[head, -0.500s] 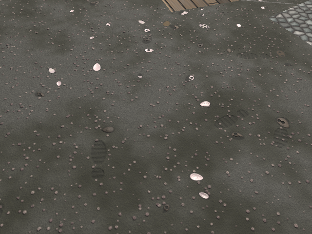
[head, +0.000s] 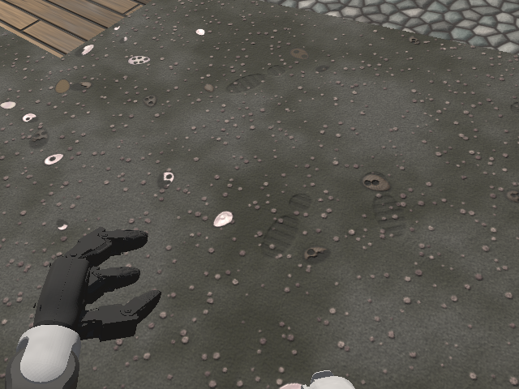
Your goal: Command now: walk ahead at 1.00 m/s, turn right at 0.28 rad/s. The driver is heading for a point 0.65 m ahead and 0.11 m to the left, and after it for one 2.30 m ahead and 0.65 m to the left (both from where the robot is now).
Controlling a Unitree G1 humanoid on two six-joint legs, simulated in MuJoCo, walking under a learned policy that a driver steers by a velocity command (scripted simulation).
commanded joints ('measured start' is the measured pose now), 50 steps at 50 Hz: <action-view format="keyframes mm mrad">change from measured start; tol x64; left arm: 1 451 27 -17 28 -13 46 -49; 50 559 193 82 199 16 11 2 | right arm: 1 -510 -289 -45 -224 44 -38 -3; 50 -244 -63 -4 -309 27 37 15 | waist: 1 428 86 8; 50 192 -223 -189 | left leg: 1 -1001 316 -191 -441 342 206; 4 -440 153 -25 468 1158 162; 6 -700 -55 -157 1331 -8 132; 23 -330 -81 260 348 540 271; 28 350 236 -699 26 124 614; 40 -254 -1 -245 -224 846 317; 46 -5 83 -213 259 1340 241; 50 -781 -76 -89 1130 142 206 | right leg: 1 1187 -125 57 -326 612 78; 8 1037 -400 748 -1134 -100 -15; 24 1065 -241 -268 -740 1430 100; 27 334 27 -140 276 -175 107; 42 596 -66 -110 -885 537 84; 50 1341 -366 825 -1176 -307 -210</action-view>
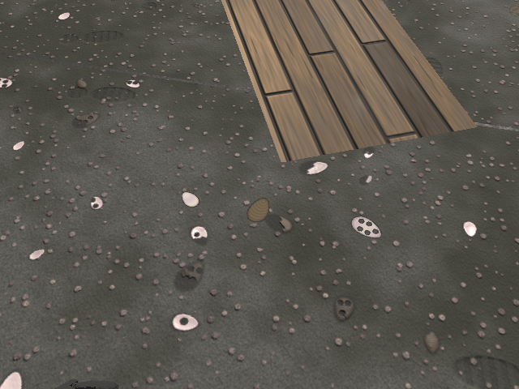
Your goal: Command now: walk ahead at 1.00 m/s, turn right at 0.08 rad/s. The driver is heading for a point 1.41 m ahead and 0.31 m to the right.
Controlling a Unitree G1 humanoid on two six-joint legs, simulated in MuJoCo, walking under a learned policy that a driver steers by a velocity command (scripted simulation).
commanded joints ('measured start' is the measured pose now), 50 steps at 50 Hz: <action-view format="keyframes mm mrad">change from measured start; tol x32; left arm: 1 252 128 70 46 -16 4 -18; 19 435 17 55 84 -85 -19 -14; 34 -102 44 5 -107 -4 45 -101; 39 409 256 82 56 33 43 -29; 50 217 68 42 129 -21 -58 -26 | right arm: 1 -103 -62 18 -141 -24 -29 8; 14 -493 -27 79 -350 -22 -10 37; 19 32 -233 -11 -256 -82 -21 -32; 50 -196 28 38 -151 4 56 51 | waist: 1 112 -81 -149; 14 85 -66 16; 19 -84 229 -458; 34 70 15 99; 40 162 -313 -485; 50 22 -82 97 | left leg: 1 -677 116 34 385 97 -20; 13 -256 171 172 -441 491 -145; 17 77 145 169 -534 269 -101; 19 552 650 -487 -658 -275 28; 33 -176 378 309 -1051 616 -16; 37 44 418 362 -603 1382 -20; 38 -68 390 366 -303 1301 -28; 40 -581 128 154 462 -94 -53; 50 -681 290 149 70 333 -55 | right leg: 1 646 -328 761 -356 -434 -260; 14 233 -136 381 -468 273 -144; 17 264 -73 326 7 540 -86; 19 -164 56 176 622 -365 -53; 20 -287 -8 131 752 -293 -67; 29 -323 -139 116 488 -40 -36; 37 306 70 -90 49 -30 -138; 40 992 -453 777 -197 -425 -213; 50 329 -198 -32 -537 240 -46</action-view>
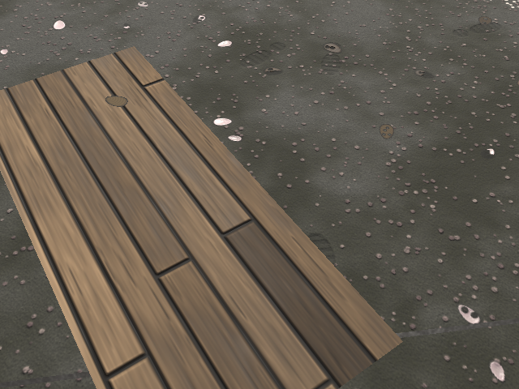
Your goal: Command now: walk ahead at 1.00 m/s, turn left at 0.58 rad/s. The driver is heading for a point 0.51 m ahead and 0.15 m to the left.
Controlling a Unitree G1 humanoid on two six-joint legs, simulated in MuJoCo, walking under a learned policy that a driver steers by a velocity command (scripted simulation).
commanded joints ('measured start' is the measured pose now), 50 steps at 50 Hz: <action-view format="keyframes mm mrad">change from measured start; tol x32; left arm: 1 -75 60 11 -53 -6 -44 -1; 50 -94 101 -11 -24 -8 101 33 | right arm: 1 -83 -24 -4 -77 7 -1 17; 6 -177 -39 3 -111 3 -11 47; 11 425 -228 -92 56 11 12 -9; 50 55 -50 4 107 1 76 -63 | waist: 1 -29 -97 127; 10 -309 -145 -175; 13 -88 285 -260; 21 33 -115 56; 33 -4 -298 -446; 50 -22 -162 -22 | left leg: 1 -40 13 45 -139 177 9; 10 649 -218 180 -472 79 161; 13 1066 93 -688 -750 -67 467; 15 818 120 -769 -989 -326 364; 22 361 -157 -114 -895 956 123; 30 675 -105 -134 -600 854 -18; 33 274 -359 -134 221 -491 -69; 34 255 -290 -188 255 -367 -61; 50 513 -155 36 -607 -178 -32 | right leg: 1 -125 -214 7 -260 488 -3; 9 128 -289 -114 205 1506 75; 10 46 -298 -87 496 1446 61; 12 -491 -11 -34 1279 -149 71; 13 -784 15 189 1429 -224 98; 30 -153 -27 113 103 529 25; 33 406 -556 684 220 1639 -278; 39 -193 -308 374 -31 864 -141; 50 -346 -256 395 -202 -203 -62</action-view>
